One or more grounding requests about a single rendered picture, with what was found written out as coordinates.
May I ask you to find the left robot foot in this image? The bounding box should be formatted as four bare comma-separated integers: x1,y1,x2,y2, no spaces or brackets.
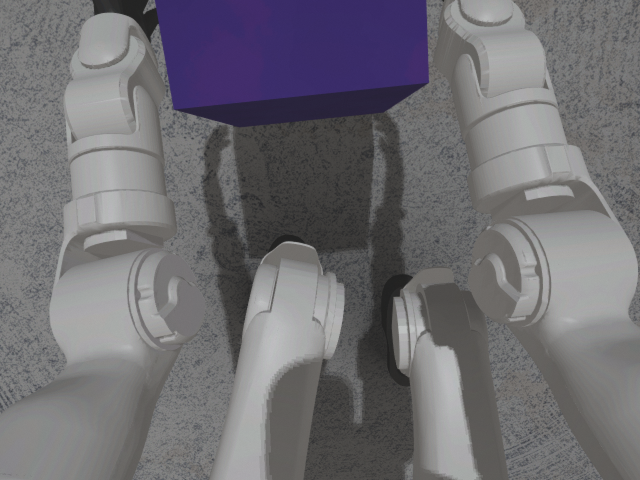
268,235,305,253

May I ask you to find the robot left forearm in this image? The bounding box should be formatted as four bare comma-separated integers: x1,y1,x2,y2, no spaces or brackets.
49,13,178,335

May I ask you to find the robot right forearm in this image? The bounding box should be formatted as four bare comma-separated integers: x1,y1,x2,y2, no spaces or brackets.
434,0,638,271

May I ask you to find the robot right upper arm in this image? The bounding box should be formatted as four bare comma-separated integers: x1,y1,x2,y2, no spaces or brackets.
468,210,640,480

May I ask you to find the right robot shin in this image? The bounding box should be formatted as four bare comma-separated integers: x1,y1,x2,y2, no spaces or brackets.
399,266,489,376

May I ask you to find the robot left upper arm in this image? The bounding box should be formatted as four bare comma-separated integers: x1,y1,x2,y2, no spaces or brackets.
0,248,205,480

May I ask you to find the left robot hand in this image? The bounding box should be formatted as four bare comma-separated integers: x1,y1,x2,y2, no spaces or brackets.
92,0,159,44

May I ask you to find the carton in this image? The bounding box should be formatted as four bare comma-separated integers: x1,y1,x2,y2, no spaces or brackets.
155,0,429,127

